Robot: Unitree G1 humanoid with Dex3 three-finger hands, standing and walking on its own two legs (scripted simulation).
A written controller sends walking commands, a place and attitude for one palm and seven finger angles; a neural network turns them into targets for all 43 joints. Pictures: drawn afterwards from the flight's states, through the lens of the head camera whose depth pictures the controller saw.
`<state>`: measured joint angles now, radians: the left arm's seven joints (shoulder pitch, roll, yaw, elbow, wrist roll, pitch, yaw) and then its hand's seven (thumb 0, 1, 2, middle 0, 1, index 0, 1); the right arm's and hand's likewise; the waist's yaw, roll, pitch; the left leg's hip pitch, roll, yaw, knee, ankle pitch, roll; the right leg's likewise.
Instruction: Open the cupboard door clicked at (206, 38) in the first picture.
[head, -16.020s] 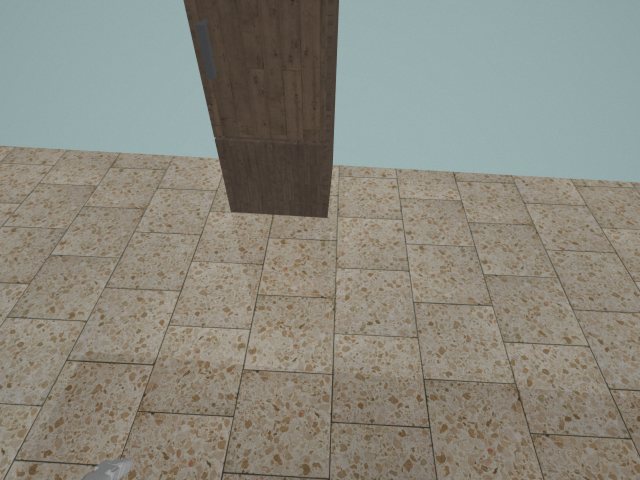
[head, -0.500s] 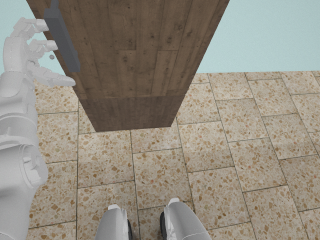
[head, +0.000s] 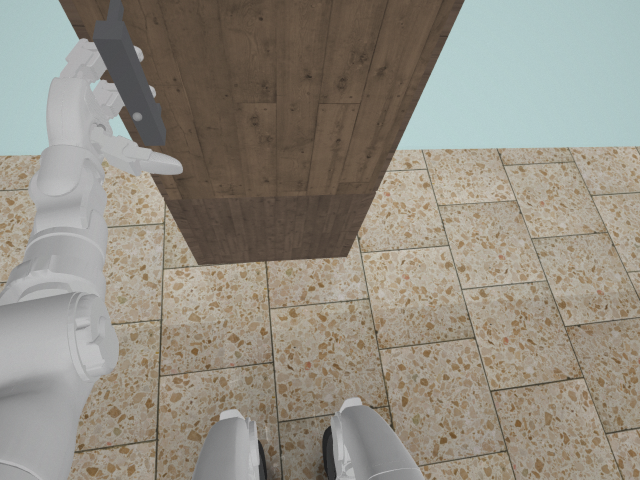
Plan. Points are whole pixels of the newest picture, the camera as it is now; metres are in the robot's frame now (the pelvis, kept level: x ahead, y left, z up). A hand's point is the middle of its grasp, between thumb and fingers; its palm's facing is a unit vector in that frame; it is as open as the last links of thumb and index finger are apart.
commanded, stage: slide the fingers in behind the handle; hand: left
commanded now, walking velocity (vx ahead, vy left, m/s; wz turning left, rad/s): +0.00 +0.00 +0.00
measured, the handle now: (137, 79) +0.58 +0.17 +0.07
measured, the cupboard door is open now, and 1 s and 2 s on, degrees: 0 0 7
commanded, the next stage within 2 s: close the thumb around the handle in 0.72 s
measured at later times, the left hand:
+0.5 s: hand (153, 117) +0.53 +0.15 +0.07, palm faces +0.01 -1.00 -0.02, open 14.1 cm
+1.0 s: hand (155, 117) +0.53 +0.15 +0.07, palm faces +0.00 -1.00 -0.01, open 13.2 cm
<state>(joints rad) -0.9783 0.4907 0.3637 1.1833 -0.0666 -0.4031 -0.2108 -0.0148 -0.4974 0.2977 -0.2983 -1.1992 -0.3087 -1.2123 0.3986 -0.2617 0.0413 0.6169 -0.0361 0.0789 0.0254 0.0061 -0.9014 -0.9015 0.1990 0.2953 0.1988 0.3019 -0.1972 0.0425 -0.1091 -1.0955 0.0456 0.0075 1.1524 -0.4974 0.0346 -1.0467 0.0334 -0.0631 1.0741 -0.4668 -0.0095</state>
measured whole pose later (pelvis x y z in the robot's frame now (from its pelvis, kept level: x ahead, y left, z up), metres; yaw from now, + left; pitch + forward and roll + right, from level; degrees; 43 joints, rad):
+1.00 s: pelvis +0.00 +0.00 +0.00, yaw +0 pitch +25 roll -3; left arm -0.97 0.43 0.34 1.20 -0.06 -0.44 -0.13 -0.01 -0.36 0.36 -0.30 -1.21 -0.29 -1.22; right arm 0.40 -0.26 0.03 0.63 -0.04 0.07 0.03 0.01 -0.90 -0.90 0.20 0.30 0.20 0.30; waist -0.20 0.05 -0.12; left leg -1.09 0.04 0.01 1.15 -0.50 0.04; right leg -1.04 0.03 -0.06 1.08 -0.47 -0.01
